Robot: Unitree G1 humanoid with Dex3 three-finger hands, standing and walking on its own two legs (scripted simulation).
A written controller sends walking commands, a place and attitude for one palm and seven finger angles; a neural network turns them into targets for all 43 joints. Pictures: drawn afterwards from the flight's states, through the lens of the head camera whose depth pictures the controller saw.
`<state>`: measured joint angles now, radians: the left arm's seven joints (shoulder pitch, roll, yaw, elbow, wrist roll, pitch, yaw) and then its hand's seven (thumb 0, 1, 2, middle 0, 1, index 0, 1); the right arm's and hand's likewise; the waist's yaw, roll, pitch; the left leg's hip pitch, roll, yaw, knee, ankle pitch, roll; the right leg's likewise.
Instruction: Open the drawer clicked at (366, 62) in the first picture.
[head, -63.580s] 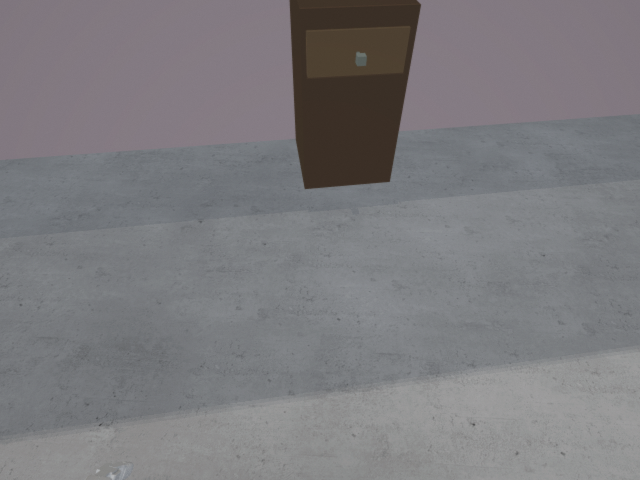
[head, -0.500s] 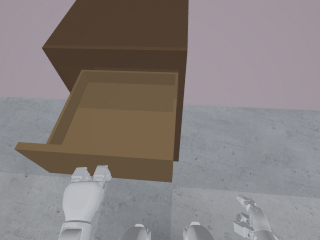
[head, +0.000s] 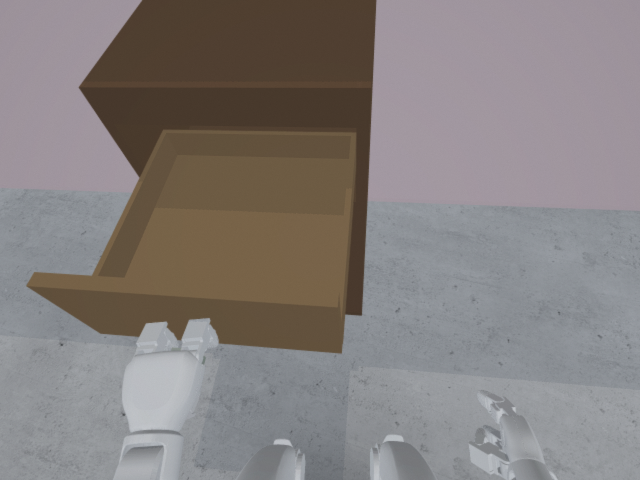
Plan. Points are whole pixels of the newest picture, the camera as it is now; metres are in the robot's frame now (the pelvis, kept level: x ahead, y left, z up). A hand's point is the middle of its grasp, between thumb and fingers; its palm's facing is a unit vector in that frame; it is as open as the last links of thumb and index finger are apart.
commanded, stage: open the thumb to release the handle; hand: left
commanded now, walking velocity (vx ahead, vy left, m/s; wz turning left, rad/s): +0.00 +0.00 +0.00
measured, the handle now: (189, 351) +0.28 +0.20 -0.03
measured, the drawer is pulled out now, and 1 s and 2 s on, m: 0.30 0.29 0.29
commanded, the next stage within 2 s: lift the hand off the handle in 0.20 s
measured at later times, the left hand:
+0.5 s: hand (184, 385) +0.24 +0.20 -0.04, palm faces -0.01 -0.05 -1.00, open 13.5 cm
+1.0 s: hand (178, 373) +0.25 +0.20 -0.02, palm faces -0.02 -0.07 -1.00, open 13.4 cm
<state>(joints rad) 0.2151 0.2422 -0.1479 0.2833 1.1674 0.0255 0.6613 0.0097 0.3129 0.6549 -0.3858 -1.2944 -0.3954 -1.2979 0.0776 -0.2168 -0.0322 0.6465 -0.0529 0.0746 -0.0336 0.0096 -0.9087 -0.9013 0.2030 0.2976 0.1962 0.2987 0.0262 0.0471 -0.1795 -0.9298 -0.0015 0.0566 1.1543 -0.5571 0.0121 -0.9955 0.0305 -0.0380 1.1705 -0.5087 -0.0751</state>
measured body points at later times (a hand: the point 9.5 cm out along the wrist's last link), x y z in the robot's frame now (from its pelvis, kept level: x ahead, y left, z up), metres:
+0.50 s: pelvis -0.02 -0.01 +0.00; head +0.06 -0.04 +0.45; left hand +0.23 +0.20 +0.01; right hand +0.16 -0.25 -0.13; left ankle +0.00 +0.12 -0.64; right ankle +0.03 -0.07 -0.64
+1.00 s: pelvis -0.01 +0.01 +0.02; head +0.06 -0.02 +0.47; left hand +0.24 +0.20 +0.03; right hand +0.17 -0.23 -0.10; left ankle +0.00 +0.12 -0.64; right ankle +0.03 -0.07 -0.64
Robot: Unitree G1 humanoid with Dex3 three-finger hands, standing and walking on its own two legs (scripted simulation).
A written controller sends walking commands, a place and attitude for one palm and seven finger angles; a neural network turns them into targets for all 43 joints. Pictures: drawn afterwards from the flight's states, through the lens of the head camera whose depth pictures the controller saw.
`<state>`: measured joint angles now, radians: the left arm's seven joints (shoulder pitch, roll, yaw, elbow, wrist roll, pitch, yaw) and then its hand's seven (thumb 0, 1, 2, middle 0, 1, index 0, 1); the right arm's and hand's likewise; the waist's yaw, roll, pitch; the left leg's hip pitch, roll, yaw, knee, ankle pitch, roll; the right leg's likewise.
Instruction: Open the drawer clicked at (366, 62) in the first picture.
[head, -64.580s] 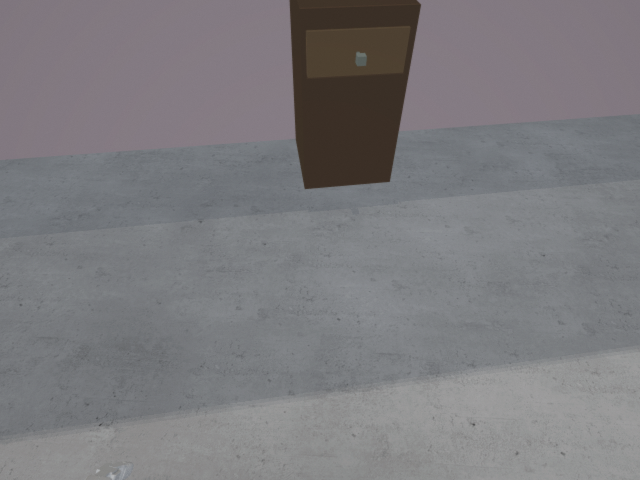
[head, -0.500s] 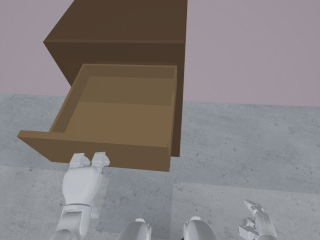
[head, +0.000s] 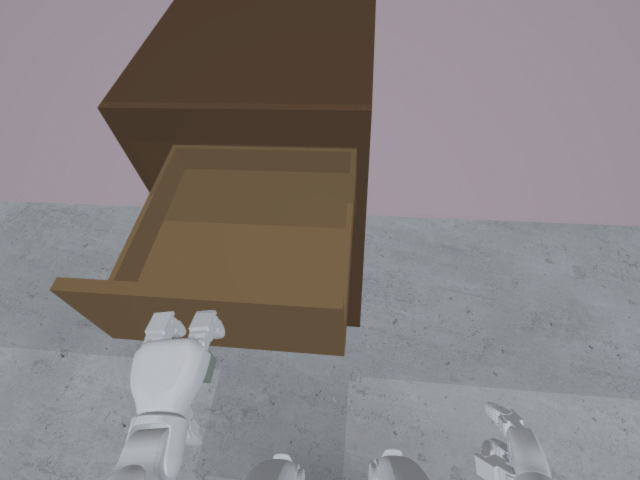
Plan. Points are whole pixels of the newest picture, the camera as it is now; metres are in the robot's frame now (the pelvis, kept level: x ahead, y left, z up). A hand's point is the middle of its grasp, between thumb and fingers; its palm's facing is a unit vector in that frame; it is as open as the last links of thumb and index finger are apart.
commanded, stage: lift the hand off the handle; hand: left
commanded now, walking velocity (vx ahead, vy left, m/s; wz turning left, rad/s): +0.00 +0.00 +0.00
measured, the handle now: (202, 352) +0.29 +0.19 -0.05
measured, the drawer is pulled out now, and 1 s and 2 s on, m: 0.29 0.29 0.29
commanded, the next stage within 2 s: draw the hand back to the body in 1.90 s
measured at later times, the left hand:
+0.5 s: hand (173, 366) +0.26 +0.20 +0.00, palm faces -0.01 -0.09 -1.00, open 13.4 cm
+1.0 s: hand (161, 354) +0.25 +0.20 +0.04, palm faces +0.05 -0.11 -0.99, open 13.7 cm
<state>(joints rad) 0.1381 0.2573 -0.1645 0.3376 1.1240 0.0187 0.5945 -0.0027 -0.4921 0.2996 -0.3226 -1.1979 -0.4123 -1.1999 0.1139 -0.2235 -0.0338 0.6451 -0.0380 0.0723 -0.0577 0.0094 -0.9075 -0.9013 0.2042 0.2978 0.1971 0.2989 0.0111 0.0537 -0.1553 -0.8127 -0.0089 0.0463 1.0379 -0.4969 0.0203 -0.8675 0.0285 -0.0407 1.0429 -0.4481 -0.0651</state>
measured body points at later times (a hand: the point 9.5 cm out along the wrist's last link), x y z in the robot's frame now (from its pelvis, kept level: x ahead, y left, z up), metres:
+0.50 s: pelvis +0.02 +0.00 +0.02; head +0.07 -0.03 +0.47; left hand +0.25 +0.20 +0.05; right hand +0.21 -0.22 -0.09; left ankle +0.00 +0.11 -0.67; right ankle +0.03 -0.08 -0.67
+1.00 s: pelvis +0.02 +0.01 +0.04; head +0.05 -0.03 +0.49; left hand +0.25 +0.20 +0.10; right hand +0.22 -0.22 -0.07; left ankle +0.00 +0.11 -0.67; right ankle +0.03 -0.08 -0.67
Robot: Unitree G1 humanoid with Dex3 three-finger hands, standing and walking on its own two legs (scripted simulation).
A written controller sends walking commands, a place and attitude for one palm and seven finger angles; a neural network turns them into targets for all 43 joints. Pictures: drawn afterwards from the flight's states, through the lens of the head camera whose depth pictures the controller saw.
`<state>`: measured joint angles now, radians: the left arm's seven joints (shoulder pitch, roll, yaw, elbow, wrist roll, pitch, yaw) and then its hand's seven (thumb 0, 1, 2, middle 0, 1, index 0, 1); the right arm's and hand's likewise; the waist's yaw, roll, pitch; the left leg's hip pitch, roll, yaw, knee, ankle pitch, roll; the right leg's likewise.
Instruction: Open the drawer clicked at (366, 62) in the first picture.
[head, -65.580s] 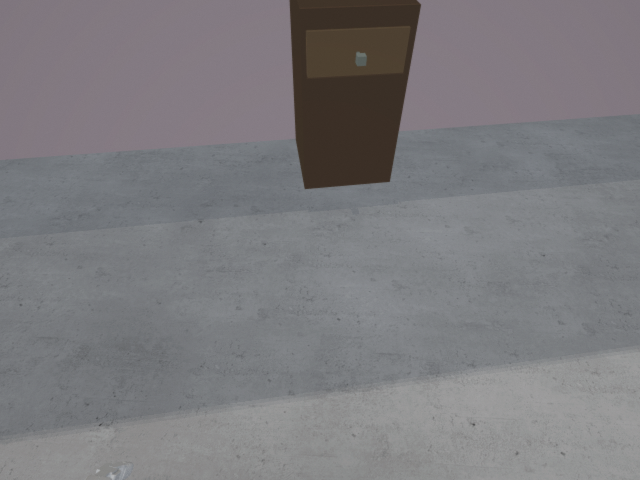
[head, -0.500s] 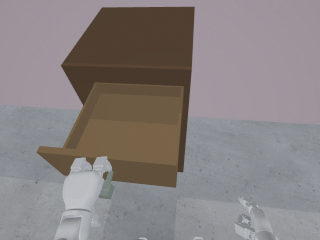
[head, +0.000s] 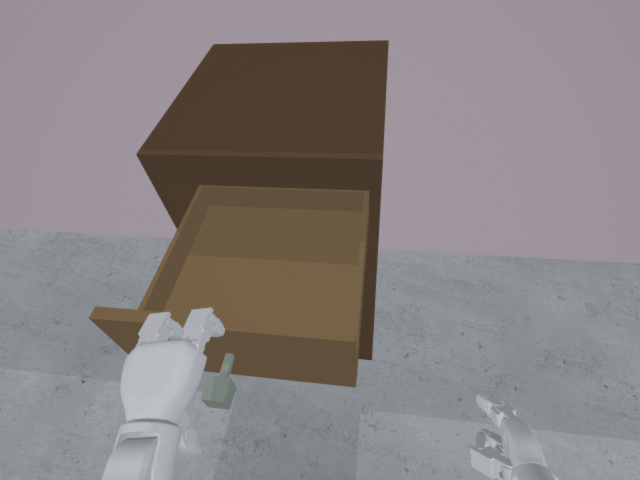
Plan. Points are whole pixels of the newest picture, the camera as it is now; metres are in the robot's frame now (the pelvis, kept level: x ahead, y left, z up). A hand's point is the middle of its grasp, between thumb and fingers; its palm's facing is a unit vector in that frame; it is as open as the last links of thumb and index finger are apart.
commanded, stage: lift the hand off the handle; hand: left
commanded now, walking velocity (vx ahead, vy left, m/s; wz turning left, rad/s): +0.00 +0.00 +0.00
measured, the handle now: (222, 379) +0.27 +0.19 -0.09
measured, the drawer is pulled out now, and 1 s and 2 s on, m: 0.29 0.29 0.29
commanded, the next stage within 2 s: draw the hand back to the body in 0.90 s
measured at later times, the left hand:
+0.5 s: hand (173, 365) +0.24 +0.21 +0.04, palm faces +0.04 -0.11 -0.99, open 13.9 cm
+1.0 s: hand (167, 359) +0.24 +0.20 +0.06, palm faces +0.03 -0.15 -0.99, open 13.9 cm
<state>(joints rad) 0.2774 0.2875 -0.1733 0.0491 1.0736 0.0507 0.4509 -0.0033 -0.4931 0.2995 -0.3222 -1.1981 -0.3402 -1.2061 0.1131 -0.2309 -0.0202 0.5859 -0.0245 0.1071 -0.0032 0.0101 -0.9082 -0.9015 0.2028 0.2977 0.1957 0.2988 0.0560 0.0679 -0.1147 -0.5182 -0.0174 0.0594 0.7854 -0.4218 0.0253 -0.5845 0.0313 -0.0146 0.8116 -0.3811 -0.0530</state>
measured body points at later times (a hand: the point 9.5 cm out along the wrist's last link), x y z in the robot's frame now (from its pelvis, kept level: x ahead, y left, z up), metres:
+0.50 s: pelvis +0.00 +0.00 +0.01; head +0.03 -0.04 +0.46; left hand +0.23 +0.21 +0.09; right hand +0.21 -0.22 -0.09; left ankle -0.02 +0.10 -0.70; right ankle +0.01 -0.08 -0.70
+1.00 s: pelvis +0.02 +0.00 +0.02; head +0.03 -0.04 +0.47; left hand +0.23 +0.21 +0.11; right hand +0.24 -0.20 -0.08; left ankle -0.02 +0.10 -0.70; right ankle +0.01 -0.08 -0.70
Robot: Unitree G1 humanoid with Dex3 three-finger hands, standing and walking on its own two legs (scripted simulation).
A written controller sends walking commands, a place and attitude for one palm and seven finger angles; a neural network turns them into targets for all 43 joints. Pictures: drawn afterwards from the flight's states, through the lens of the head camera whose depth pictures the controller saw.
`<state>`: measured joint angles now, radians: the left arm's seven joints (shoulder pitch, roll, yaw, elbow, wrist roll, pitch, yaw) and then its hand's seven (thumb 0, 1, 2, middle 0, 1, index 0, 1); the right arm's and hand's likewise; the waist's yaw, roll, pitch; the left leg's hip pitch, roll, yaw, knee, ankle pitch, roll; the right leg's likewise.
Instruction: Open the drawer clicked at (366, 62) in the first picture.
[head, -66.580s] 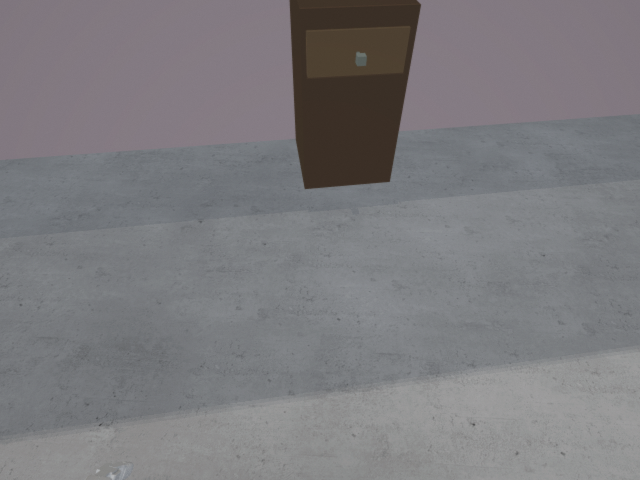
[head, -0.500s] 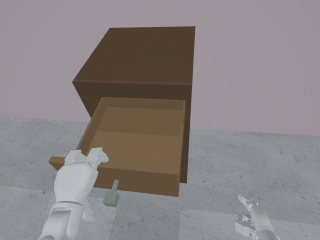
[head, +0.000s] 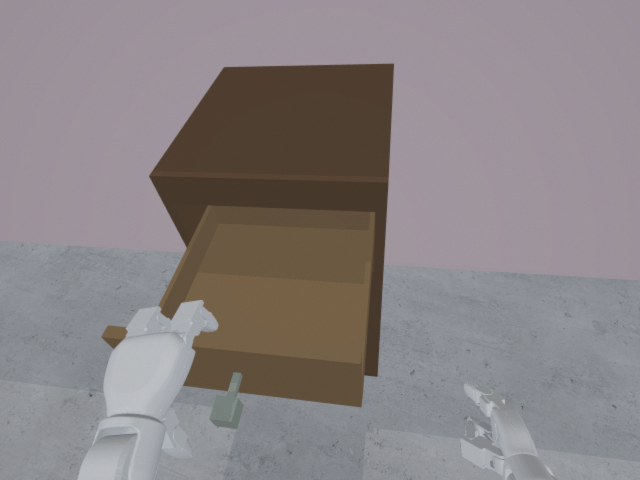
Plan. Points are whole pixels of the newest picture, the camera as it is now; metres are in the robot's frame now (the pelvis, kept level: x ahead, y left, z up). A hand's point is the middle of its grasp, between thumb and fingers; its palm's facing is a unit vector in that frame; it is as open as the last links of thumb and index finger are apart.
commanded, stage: draw the hand back to the body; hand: left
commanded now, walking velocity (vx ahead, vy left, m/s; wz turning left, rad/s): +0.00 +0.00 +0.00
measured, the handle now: (230, 399) +0.25 +0.19 -0.11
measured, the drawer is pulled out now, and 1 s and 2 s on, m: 0.29 0.29 0.29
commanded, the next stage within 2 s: step back with the hand held close in 1.60 s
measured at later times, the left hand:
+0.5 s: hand (128, 395) +0.18 +0.24 +0.07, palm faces +0.04 -0.12 -0.99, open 13.9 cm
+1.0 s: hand (98, 353) +0.19 +0.23 +0.15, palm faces +0.36 -0.85 -0.39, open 12.2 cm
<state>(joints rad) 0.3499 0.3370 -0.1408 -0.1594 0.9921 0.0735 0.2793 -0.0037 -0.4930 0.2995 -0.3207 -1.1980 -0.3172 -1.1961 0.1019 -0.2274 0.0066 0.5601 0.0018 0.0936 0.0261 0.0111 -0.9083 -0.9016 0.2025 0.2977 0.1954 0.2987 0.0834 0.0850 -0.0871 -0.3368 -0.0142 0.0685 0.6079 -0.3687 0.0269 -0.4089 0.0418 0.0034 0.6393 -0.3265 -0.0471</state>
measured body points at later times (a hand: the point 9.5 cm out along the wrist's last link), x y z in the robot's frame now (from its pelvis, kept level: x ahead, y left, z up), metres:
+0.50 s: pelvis +0.00 +0.01 +0.00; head +0.01 -0.03 +0.45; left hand +0.18 +0.24 +0.13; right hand +0.22 -0.20 -0.09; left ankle -0.04 +0.10 -0.73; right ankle +0.00 -0.09 -0.73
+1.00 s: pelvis +0.01 +0.01 +0.01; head +0.01 -0.01 +0.46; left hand +0.17 +0.27 +0.18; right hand +0.21 -0.19 -0.07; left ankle -0.04 +0.10 -0.73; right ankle +0.00 -0.09 -0.73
